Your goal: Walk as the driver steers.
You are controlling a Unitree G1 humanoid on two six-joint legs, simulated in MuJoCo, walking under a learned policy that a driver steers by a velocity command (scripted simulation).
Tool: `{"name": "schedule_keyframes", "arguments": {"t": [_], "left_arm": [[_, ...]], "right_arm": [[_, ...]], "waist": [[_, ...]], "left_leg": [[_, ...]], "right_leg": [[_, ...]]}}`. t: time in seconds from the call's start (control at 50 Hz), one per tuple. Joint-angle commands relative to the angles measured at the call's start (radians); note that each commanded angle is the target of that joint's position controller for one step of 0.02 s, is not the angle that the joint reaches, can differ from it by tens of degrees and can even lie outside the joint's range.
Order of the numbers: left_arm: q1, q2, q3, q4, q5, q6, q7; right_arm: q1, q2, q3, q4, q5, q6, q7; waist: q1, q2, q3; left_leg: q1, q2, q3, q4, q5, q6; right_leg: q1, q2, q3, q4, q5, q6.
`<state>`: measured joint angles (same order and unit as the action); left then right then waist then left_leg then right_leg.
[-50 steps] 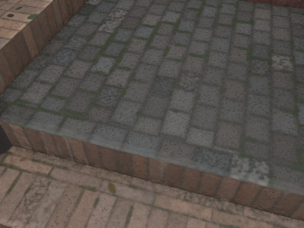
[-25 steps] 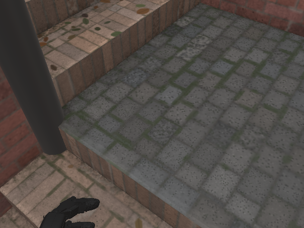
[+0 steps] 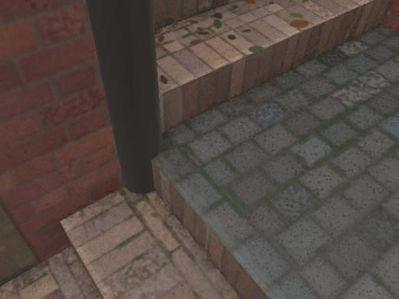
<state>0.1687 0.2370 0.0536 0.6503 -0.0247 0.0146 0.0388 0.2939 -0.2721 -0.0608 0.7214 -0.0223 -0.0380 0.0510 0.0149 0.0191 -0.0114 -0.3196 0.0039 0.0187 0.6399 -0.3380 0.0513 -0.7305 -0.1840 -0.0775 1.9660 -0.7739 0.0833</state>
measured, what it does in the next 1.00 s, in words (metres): steps on the spot: right foot 0.17 m higher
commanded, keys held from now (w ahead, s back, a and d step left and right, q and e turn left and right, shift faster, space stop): no key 0.46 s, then e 0.26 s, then w+e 0.28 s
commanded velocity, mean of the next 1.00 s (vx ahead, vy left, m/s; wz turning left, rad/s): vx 0.06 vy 0.00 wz -0.08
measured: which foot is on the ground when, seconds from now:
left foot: down 0.00-0.98, up 1.00-1.00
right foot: up 0.00-0.24, down 0.26-1.00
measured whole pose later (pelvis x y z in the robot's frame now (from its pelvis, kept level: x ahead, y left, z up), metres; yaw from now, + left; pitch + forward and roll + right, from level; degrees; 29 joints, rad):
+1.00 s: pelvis +0.08 -0.04 +0.03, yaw -5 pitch +2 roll -2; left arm 0.06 0.14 -0.06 0.65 0.01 0.05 0.07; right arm 0.43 -0.23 -0.03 0.93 -0.05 0.01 0.02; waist -0.04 0.08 -0.10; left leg -0.18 0.06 0.06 0.56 -0.22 0.07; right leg -0.67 0.13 0.02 1.44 -0.82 -0.08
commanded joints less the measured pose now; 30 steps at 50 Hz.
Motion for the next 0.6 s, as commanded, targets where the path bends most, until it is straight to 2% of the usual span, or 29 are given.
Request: {"name": "schedule_keyframes", "arguments": {"t": [0.02,0.04,0.06,0.08,0.1,0.14,0.16,0.18,0.2,0.22,0.24,0.26,0.28,0.3,0.32,0.34,0.36,0.38,0.42,0.44,0.46,0.48,0.52,0.54,0.6], "left_arm": [[-0.207,-0.114,-0.043,-0.163,0.011,-0.002,0.007],[-0.241,-0.114,-0.05,-0.171,0.024,0.009,0.003],[-0.252,-0.102,-0.046,-0.171,0.033,0.024,0.003],[-0.243,-0.09,-0.042,-0.16,0.04,0.04,0.008],[-0.208,-0.076,-0.041,-0.147,0.045,0.054,0.007],[-0.203,-0.086,-0.047,-0.127,0.045,0.071,0.01],[-0.149,-0.138,-0.07,-0.172,-0.006,0.046,0.025],[-0.13,-0.144,-0.078,-0.16,0.017,0.034,0.032],[-0.136,-0.173,-0.09,-0.138,0.034,0.022,0.035],[-0.153,-0.167,-0.092,-0.123,0.037,0.012,0.033],[-0.155,-0.173,-0.097,-0.101,0.045,0.003,0.026],[-0.19,-0.159,-0.102,-0.09,0.048,0.002,0.011],[-0.211,-0.108,-0.093,-0.093,0.053,-0.002,-0.009],[-0.245,-0.13,-0.106,-0.109,0.04,0.001,-0.021],[-0.293,-0.16,-0.113,-0.104,0.033,0.002,-0.026],[-0.303,-0.181,-0.118,-0.094,0.032,0.002,-0.028],[-0.298,-0.195,-0.125,-0.083,0.039,0.0,-0.028],[-0.278,-0.195,-0.126,-0.069,0.043,-0.003,-0.027],[-0.248,-0.181,-0.124,-0.042,0.047,-0.008,-0.019],[-0.169,-0.134,-0.112,0.01,0.03,0.01,0.016],[-0.131,-0.145,-0.111,0.027,0.021,0.013,0.029],[-0.12,-0.15,-0.113,0.043,0.017,0.014,0.03],[-0.145,-0.155,-0.118,0.057,0.015,0.018,0.027],[-0.16,-0.146,-0.116,0.06,0.019,0.016,0.028],[-0.187,-0.124,-0.113,0.052,0.011,0.021,0.028]], "right_arm": [[0.139,-0.212,-0.065,-0.036,-0.023,0.046,-0.079],[0.115,-0.191,-0.055,-0.029,-0.02,0.05,-0.103],[0.086,-0.147,-0.038,-0.028,-0.017,0.052,-0.113],[0.076,-0.129,-0.026,-0.017,-0.022,0.048,-0.111],[0.079,-0.113,-0.014,-0.009,-0.011,0.051,-0.109],[0.083,-0.088,-0.002,0.004,-0.009,0.051,-0.104],[-0.149,-0.014,0.038,-0.069,0.031,0.08,-0.096],[-0.213,-0.043,0.022,-0.082,0.044,0.106,-0.091],[-0.123,-0.087,-0.004,-0.04,0.048,0.124,-0.086],[-0.04,-0.12,-0.022,-0.004,0.054,0.133,-0.078],[0.067,-0.107,-0.027,0.059,0.063,0.136,-0.07],[0.153,-0.09,-0.027,0.109,0.061,0.139,-0.071],[0.209,-0.057,-0.019,0.137,0.048,0.134,-0.072],[0.241,-0.025,-0.012,0.139,0.034,0.136,-0.069],[0.213,-0.002,-0.002,0.146,0.022,0.146,-0.068],[0.164,0.003,0.004,0.148,0.014,0.163,-0.075],[0.143,-0.003,0.007,0.155,0.013,0.178,-0.076],[0.14,-0.008,0.006,0.167,0.015,0.187,-0.072],[0.138,-0.001,0.006,0.196,0.02,0.188,-0.064],[0.2,-0.064,-0.008,0.204,-0.032,0.119,-0.05],[0.239,-0.059,-0.009,0.247,-0.025,0.09,-0.049],[0.245,-0.05,-0.005,0.268,-0.016,0.077,-0.051],[0.232,-0.029,0.004,0.282,-0.011,0.073,-0.054],[0.23,-0.03,0.005,0.274,-0.017,0.066,-0.053],[0.24,-0.045,0.005,0.286,-0.024,0.062,-0.063]], "waist": [[-0.088,0.082,-0.216],[-0.067,0.071,-0.157],[-0.041,0.047,-0.098],[-0.017,0.025,-0.054],[0.004,0.027,-0.029],[0.005,0.04,0.009],[0.106,0.067,-0.053],[0.135,0.091,-0.074],[0.095,0.138,-0.104],[0.065,0.134,-0.097],[0.046,0.115,-0.084],[0.002,0.106,-0.075],[-0.039,0.044,-0.1],[-0.069,-0.06,-0.139],[-0.068,-0.099,-0.101],[-0.044,-0.094,-0.053],[-0.032,-0.093,-0.051],[-0.025,-0.093,-0.052],[-0.013,-0.082,-0.053],[-0.064,-0.025,-0.047],[-0.044,0.013,-0.08],[-0.038,0.01,-0.095],[-0.038,-0.012,-0.089],[-0.047,-0.009,-0.11],[-0.048,0.025,-0.082]], "left_leg": [[0.517,0.353,-0.486,-0.101,1.405,0.227],[0.434,0.371,-0.495,-0.152,1.226,0.271],[0.324,0.365,-0.49,-0.201,1.048,0.273],[0.283,0.347,-0.443,-0.218,0.971,0.252],[0.256,0.325,-0.417,-0.239,0.832,0.229],[0.201,0.281,-0.37,-0.278,0.657,0.204],[0.016,0.264,-0.371,-0.309,0.509,0.179],[-0.035,0.183,-0.256,-0.35,0.447,0.148],[-0.062,0.161,-0.199,-0.391,0.52,0.158],[-0.052,0.15,-0.172,-0.39,0.577,0.156],[-0.019,0.132,-0.144,-0.385,0.638,0.136],[0.071,0.105,-0.125,-0.35,0.728,0.101],[0.174,0.068,-0.111,-0.279,0.815,0.066],[0.202,0.073,-0.104,-0.318,0.657,0.033],[0.198,0.072,-0.092,-0.336,0.503,0.011],[0.17,0.067,-0.083,-0.338,0.425,-0.008],[0.16,0.065,-0.08,-0.349,0.389,-0.013],[0.14,0.063,-0.078,-0.357,0.361,-0.01],[0.12,0.066,-0.077,-0.374,0.364,0.003],[0.176,0.123,-0.07,-0.315,0.709,0.035],[0.212,0.135,-0.085,-0.282,0.85,0.049],[0.234,0.144,-0.087,-0.266,0.877,0.051],[0.226,0.143,-0.069,-0.263,0.82,0.046],[0.259,0.144,-0.059,-0.259,0.831,0.054],[0.254,0.155,-0.036,-0.25,0.821,0.061]], "right_leg": [[-0.467,0.059,0.056,0.336,0.096,-0.036],[-0.464,0.065,0.094,0.34,0.075,-0.06],[-0.418,0.074,0.132,0.307,0.057,-0.084],[-0.405,0.092,0.121,0.269,0.062,-0.1],[-0.395,0.101,0.124,0.209,0.082,-0.107],[-0.366,0.118,0.11,0.137,0.088,-0.115],[-0.148,0.065,0.237,-0.069,0.02,-0.077],[-0.021,0.075,0.14,-0.321,0.004,-0.069],[0.097,0.107,0.014,-0.36,0.037,-0.06],[0.168,0.12,-0.03,-0.448,0.028,-0.075],[0.22,0.122,-0.028,-0.579,0.1,-0.094],[0.209,0.13,0.049,-0.688,0.195,-0.13],[0.167,0.116,0.179,-0.749,0.442,-0.174],[0.16,0.092,0.231,-0.815,0.51,-0.204],[0.132,0.081,0.241,-0.828,0.465,-0.201],[0.101,0.074,0.239,-0.821,0.431,-0.194],[0.099,0.078,0.237,-0.806,0.41,-0.189],[0.114,0.078,0.227,-0.791,0.377,-0.181],[0.127,0.08,0.212,-0.769,0.359,-0.175],[0.085,0.119,0.136,-0.715,0.33,-0.191],[0.093,0.125,0.103,-0.673,0.293,-0.181],[0.087,0.13,0.099,-0.678,0.265,-0.179],[0.084,0.135,0.121,-0.715,0.243,-0.189],[0.07,0.146,0.118,-0.7,0.198,-0.188],[0.026,0.16,0.125,-0.661,0.184,-0.195]]}}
